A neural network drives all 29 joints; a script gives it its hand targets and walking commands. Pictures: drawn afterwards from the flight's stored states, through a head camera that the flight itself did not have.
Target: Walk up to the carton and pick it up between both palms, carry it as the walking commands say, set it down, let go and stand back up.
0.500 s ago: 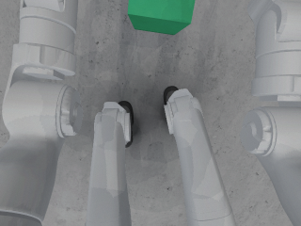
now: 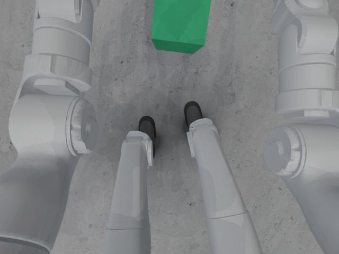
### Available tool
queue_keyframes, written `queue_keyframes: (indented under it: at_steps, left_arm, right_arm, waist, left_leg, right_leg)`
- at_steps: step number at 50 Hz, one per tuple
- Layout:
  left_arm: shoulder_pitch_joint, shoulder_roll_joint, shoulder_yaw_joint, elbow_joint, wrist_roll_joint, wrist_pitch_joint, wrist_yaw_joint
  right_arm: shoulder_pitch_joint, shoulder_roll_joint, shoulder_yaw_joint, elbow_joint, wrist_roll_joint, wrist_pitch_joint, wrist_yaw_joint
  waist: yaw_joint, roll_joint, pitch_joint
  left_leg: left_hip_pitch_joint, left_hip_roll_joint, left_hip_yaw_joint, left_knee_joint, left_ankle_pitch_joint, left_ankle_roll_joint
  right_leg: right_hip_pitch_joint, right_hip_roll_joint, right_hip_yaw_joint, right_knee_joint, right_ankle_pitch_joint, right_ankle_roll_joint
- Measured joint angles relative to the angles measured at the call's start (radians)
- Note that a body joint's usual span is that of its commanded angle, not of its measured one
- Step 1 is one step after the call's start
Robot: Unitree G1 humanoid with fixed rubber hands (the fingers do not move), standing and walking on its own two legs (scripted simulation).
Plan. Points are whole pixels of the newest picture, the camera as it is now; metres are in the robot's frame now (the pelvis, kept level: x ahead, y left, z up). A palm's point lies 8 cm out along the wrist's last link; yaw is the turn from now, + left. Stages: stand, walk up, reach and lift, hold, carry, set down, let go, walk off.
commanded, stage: let go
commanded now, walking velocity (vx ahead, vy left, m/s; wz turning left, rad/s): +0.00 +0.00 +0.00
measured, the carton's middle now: (181, 3) +0.61 -0.11 -0.52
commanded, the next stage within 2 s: stand in 1.52 s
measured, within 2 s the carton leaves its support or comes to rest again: neither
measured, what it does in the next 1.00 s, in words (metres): rises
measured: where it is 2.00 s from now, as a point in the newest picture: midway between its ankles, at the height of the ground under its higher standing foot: (172, 139)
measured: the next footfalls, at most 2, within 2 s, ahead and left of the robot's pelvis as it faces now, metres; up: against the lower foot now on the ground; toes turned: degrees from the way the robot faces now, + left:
none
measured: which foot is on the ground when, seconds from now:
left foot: down 0.00-1.00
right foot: down 0.00-1.00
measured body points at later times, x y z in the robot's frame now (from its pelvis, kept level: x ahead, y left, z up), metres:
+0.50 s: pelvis +0.04 -0.01 +0.06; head +0.33 -0.03 +0.40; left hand +0.43 +0.13 -0.08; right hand +0.38 -0.24 -0.07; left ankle +0.10 +0.11 -0.62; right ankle +0.13 -0.12 -0.62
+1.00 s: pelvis +0.11 +0.00 +0.12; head +0.16 +0.01 +0.56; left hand +0.31 +0.22 +0.02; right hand +0.28 -0.23 +0.03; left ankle +0.10 +0.11 -0.62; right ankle +0.13 -0.12 -0.62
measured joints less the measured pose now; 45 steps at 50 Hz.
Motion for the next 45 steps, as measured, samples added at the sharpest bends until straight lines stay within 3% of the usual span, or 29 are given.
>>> queue_keyframes:
  at_steps: [2, 8, 15, 23, 27, 33, 37, 45]
  left_arm:
    - [0.011, -0.015, 0.01, 0.005, 0.024, -0.016, 0.007]
    - [0.186, -0.105, 0.009, -0.139, 0.061, -0.028, 0.061]
    - [0.55, -0.185, -0.012, -0.425, 0.038, 0.007, 0.126]
    - [0.899, -0.206, -0.055, -0.604, 0.036, -0.031, 0.084]
    - [1.063, -0.214, -0.059, -0.589, 0.047, -0.071, 0.053]
    - [1.261, -0.216, -0.053, -0.451, 0.059, -0.15, -0.007]
    - [1.349, -0.206, -0.059, -0.393, 0.072, -0.189, -0.051]
    - [1.532, -0.151, -0.08, -0.354, 0.022, -0.234, -0.11]
  right_arm:
    - [0.006, 0.006, -0.006, 0.015, -0.029, -0.022, 0.009]
    - [0.144, 0.0, 0.031, -0.037, -0.086, -0.046, 0.052]
    - [0.445, -0.025, 0.135, -0.234, -0.076, -0.016, 0.129]
    - [0.781, -0.029, 0.203, -0.38, -0.056, -0.05, 0.183]
    - [0.959, -0.02, 0.218, -0.369, -0.047, -0.086, 0.204]
    - [1.176, 0.001, 0.241, -0.256, -0.03, -0.16, 0.232]
    - [1.29, 0.003, 0.263, -0.216, -0.025, -0.191, 0.245]
    - [1.463, 0.0, 0.301, -0.194, -0.038, -0.215, 0.239]
  waist:
    - [0.004, 0.002, 0.0]
    - [0.026, 0.002, 0.002]
    - [0.046, -0.012, 0.002]
    - [0.054, -0.03, -0.013]
    - [0.054, -0.039, -0.119]
    - [0.055, -0.054, -0.387]
    - [0.068, -0.063, -0.436]
    - [0.104, -0.063, -0.422]
  left_leg:
    - [0.016, 0.001, -0.001, -0.021, 0.006, 0.001]
    - [0.086, -0.001, -0.006, -0.061, 0.001, 0.001]
    - [0.22, 0.001, -0.016, -0.143, 0.003, -0.002]
    - [0.406, 0.015, -0.03, -0.253, 0.023, -0.005]
    - [0.459, 0.022, -0.025, -0.306, 0.035, -0.003]
    - [0.538, 0.037, -0.008, -0.388, 0.04, 0.003]
    - [0.688, 0.045, -0.006, -0.448, 0.036, 0.008]
    - [0.978, 0.06, 0.0, -0.576, 0.036, 0.018]
  right_leg:
    - [0.017, -0.001, 0.001, -0.021, 0.006, 0.0]
    - [0.085, -0.006, -0.002, -0.054, -0.004, -0.005]
    - [0.213, -0.008, -0.005, -0.121, -0.011, -0.016]
    - [0.401, -0.001, -0.009, -0.236, 0.012, -0.025]
    - [0.452, 0.002, -0.001, -0.289, 0.026, -0.026]
    - [0.522, 0.01, 0.019, -0.363, 0.034, -0.026]
    - [0.672, 0.008, 0.016, -0.421, 0.028, -0.03]
    - [0.967, -0.007, -0.003, -0.551, 0.023, -0.028]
